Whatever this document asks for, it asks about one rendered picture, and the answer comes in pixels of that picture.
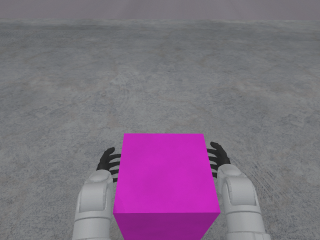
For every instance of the left robot hand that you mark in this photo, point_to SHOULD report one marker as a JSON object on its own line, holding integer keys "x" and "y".
{"x": 104, "y": 162}

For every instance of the left robot forearm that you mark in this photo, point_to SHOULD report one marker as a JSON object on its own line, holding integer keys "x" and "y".
{"x": 93, "y": 208}

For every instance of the right robot hand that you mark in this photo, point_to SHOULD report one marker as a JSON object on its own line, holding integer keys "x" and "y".
{"x": 221, "y": 157}

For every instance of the carton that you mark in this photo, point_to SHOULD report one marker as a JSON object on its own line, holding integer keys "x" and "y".
{"x": 165, "y": 187}

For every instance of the right robot forearm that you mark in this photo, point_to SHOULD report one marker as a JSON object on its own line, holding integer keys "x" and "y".
{"x": 241, "y": 206}

